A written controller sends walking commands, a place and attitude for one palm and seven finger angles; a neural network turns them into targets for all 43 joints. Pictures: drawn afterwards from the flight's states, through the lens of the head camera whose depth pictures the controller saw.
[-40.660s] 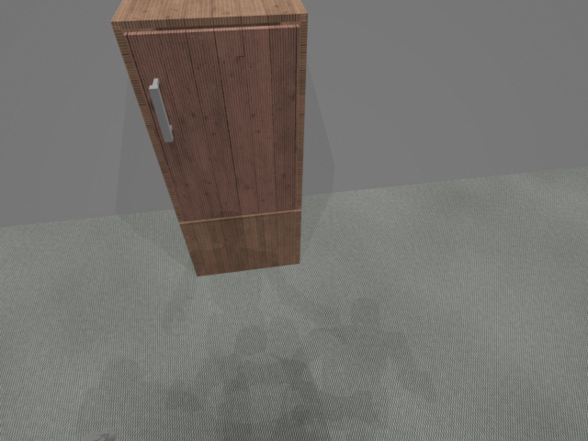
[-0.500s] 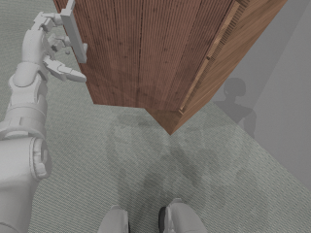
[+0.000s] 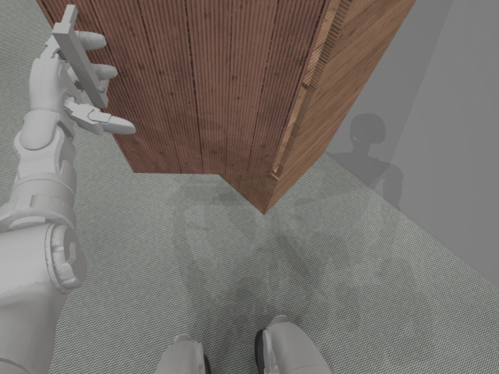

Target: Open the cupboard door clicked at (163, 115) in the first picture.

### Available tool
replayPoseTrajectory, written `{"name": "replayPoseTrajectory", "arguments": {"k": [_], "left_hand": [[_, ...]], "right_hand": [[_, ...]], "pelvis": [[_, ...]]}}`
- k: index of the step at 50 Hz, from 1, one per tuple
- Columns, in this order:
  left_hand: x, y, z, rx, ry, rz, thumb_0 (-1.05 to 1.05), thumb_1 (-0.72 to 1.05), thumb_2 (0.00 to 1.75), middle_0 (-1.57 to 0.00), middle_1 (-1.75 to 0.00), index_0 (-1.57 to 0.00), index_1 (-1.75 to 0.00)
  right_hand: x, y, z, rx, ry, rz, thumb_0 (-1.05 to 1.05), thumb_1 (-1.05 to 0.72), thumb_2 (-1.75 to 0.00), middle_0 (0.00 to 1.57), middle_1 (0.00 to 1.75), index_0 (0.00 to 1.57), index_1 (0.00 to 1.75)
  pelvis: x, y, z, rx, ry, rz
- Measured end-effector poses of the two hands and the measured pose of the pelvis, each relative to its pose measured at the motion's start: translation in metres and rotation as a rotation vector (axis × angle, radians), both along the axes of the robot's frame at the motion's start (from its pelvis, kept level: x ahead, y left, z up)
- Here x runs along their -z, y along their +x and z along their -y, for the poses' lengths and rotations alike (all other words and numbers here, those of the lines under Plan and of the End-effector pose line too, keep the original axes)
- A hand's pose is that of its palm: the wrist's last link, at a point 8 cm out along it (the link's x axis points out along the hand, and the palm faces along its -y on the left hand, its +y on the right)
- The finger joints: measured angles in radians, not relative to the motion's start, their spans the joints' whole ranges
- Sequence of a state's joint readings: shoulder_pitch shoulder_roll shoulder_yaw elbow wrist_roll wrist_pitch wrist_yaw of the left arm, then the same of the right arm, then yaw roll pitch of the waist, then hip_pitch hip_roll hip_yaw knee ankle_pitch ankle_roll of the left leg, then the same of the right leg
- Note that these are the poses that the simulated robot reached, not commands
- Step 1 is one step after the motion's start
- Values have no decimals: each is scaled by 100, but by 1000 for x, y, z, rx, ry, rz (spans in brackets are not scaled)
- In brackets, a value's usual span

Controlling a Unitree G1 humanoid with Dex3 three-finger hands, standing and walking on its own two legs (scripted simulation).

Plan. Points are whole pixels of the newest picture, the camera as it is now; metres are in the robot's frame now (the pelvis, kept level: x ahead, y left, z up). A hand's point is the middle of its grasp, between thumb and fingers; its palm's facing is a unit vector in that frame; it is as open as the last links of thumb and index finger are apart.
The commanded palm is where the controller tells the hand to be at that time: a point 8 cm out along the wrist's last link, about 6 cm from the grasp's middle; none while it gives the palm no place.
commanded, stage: close the thumb around the handle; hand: left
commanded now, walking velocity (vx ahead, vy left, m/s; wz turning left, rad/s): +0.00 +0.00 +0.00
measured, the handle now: (87, 61) +0.58 +0.19 +0.08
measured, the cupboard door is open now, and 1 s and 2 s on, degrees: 44 44 88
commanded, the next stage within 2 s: pull the door open along its arc in 0.78 s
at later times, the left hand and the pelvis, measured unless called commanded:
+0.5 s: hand (99, 92) +0.53 +0.17 +0.08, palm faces -0.03 -1.00 -0.02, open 9.2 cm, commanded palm +0.51 +0.21 +0.08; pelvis +0.00 +0.00 +0.00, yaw +0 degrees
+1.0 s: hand (99, 94) +0.52 +0.17 +0.08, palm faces -0.03 -1.00 -0.02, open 5.6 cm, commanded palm +0.49 +0.21 +0.08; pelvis +0.00 +0.00 +0.00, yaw +0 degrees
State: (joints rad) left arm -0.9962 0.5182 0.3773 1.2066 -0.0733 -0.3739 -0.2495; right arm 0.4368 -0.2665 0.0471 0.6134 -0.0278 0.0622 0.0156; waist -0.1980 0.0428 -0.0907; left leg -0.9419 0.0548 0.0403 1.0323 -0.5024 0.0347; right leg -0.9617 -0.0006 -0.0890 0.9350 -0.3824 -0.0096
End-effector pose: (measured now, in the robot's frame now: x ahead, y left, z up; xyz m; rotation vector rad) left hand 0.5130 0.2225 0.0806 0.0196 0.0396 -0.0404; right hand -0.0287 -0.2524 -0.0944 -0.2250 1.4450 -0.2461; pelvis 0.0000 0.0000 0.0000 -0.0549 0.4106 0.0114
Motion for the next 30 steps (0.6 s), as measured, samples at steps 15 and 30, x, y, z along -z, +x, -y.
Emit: {"name": "replayPoseTrajectory", "arguments": {"k": [15,30], "left_hand": [[2,-5,-1,-10,5,2,-1,-29,39,-32,-122,-31,-123],[2,-5,-3,-12,1,-3,0,48,72,-36,-131,-36,-131]], "right_hand": [[-2,7,13,-18,-34,27,0,-91,-90,20,30,20,30],[2,10,6,-20,-16,36,0,-91,-90,20,30,21,30]], "pelvis": [[1,-4,3,-2,2,2],[1,-3,2,-3,1,4]]}}
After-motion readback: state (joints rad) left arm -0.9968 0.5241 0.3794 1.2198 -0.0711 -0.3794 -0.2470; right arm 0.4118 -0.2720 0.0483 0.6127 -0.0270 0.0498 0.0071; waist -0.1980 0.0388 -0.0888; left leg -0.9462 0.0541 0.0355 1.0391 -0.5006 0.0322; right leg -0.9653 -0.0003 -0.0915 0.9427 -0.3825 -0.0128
